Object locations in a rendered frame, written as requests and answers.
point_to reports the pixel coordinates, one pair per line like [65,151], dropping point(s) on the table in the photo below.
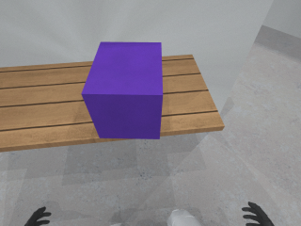
[41,106]

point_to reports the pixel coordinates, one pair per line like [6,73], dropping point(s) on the left robot hand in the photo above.
[37,215]

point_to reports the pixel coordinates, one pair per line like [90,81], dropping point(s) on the right robot hand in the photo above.
[261,217]

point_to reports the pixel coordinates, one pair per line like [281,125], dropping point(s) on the robot right thigh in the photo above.
[182,218]

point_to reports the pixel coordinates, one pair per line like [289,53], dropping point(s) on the carton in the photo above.
[124,90]

